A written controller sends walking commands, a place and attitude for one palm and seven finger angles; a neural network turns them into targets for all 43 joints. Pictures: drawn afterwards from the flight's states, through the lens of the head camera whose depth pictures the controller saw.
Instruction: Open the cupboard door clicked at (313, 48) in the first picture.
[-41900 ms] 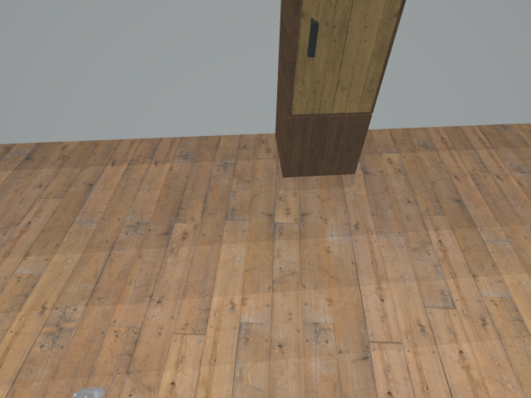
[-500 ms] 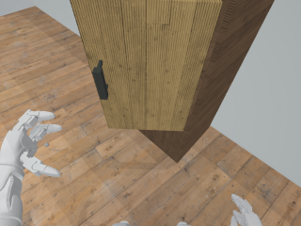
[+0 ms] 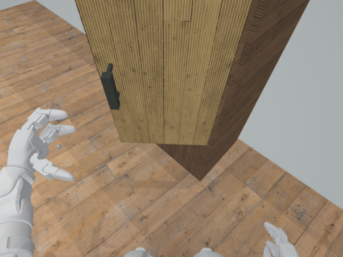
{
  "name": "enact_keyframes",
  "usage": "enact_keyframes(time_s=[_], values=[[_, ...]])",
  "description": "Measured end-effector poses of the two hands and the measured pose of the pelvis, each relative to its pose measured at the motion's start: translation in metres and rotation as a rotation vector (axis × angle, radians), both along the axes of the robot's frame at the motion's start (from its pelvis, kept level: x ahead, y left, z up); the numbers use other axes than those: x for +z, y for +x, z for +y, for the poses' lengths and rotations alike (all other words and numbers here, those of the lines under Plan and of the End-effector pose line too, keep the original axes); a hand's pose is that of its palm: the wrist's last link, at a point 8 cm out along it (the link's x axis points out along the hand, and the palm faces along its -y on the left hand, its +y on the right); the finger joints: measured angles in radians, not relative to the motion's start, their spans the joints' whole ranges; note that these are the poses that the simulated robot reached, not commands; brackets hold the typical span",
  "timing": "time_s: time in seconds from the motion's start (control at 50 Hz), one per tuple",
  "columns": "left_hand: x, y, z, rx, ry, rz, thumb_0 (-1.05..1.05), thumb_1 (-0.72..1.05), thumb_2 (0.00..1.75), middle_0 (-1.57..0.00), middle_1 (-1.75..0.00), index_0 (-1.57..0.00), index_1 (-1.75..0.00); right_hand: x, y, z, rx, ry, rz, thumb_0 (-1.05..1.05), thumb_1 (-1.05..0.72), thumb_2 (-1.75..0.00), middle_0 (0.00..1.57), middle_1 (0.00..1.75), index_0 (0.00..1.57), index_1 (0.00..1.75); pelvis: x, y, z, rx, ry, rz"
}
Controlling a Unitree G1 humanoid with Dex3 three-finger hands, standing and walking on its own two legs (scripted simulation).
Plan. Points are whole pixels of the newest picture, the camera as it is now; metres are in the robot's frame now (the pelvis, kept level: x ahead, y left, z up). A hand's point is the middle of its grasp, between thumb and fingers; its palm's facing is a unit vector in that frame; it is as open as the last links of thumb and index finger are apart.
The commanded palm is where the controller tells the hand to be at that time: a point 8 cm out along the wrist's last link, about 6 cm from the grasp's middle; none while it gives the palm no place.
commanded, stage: move the hooked fingers beside the handle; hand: left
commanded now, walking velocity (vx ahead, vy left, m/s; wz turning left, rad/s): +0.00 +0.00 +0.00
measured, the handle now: (112, 86) +0.55 +0.19 +0.05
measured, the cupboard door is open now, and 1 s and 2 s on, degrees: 42 42 42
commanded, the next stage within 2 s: none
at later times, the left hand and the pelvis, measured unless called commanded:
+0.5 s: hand (68, 124) +0.40 +0.27 +0.07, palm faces +0.02 -1.00 -0.02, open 14.0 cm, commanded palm +0.38 +0.32 +0.06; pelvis +0.00 +0.01 -0.01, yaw -1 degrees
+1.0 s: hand (77, 105) +0.46 +0.27 +0.06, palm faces +0.00 -1.00 -0.01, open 14.0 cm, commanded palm +0.44 +0.31 +0.05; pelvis +0.00 +0.02 -0.02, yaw -2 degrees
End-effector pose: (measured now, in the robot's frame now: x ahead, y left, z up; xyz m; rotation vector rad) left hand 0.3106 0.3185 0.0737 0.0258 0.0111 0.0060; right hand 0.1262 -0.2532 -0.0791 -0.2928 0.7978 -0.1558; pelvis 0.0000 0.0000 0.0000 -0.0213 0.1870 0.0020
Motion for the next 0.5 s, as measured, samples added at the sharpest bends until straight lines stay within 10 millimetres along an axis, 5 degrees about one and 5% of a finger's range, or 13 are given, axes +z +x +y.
enact_keyframes(time_s=[0.5], values=[[-0.006,0.063,0.002,0.013,-0.006,0.001,-0.01,-0.5,0.3,-0.3,-1.2,-0.3,-1.2,-0.015,-0.053,-0.004,-0.098,-0.016,0.201,0.01,-0.91,-0.9,0.21,0.3,0.2,0.3,-0.005,0.001,0.007,-0.02,-0.006,0.055]])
